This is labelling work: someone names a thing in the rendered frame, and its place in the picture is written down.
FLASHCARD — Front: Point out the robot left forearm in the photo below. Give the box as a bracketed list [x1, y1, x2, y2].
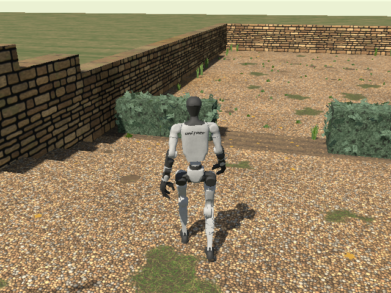
[161, 149, 174, 182]

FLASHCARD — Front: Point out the robot right upper arm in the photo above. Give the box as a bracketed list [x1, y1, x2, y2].
[207, 122, 223, 154]

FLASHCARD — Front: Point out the right robot shin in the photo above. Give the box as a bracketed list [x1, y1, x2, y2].
[205, 207, 214, 251]

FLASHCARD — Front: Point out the robot left hand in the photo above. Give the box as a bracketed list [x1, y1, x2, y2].
[160, 180, 175, 199]

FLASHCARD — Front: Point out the robot left foot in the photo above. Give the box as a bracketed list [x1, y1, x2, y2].
[180, 229, 189, 244]

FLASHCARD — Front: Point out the robot left upper arm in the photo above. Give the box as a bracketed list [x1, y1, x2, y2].
[168, 123, 182, 159]

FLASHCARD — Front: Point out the robot right forearm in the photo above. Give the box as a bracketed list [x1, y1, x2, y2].
[216, 146, 225, 166]

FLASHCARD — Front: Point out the robot right hand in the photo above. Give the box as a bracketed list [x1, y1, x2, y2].
[212, 163, 226, 175]

